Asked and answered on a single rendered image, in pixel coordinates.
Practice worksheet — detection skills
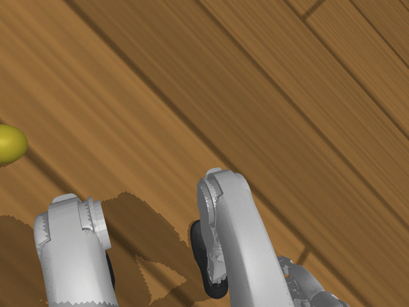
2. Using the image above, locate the ball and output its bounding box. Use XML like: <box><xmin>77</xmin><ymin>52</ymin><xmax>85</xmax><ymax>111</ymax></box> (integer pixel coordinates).
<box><xmin>0</xmin><ymin>124</ymin><xmax>28</xmax><ymax>164</ymax></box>

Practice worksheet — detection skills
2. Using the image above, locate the right robot arm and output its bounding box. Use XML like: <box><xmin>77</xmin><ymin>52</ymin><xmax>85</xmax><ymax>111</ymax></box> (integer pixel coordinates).
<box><xmin>310</xmin><ymin>291</ymin><xmax>350</xmax><ymax>307</ymax></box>

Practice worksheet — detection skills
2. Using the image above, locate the right robot hand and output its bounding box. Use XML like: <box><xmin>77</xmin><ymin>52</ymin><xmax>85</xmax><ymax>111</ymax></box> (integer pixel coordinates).
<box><xmin>277</xmin><ymin>255</ymin><xmax>325</xmax><ymax>307</ymax></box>

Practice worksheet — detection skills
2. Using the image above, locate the right robot foot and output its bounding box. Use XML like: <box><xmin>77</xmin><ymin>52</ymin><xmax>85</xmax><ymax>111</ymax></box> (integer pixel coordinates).
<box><xmin>190</xmin><ymin>220</ymin><xmax>228</xmax><ymax>299</ymax></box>

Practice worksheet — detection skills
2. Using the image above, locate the left robot foot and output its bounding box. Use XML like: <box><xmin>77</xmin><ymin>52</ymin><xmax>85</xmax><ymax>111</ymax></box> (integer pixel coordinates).
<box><xmin>105</xmin><ymin>251</ymin><xmax>115</xmax><ymax>289</ymax></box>

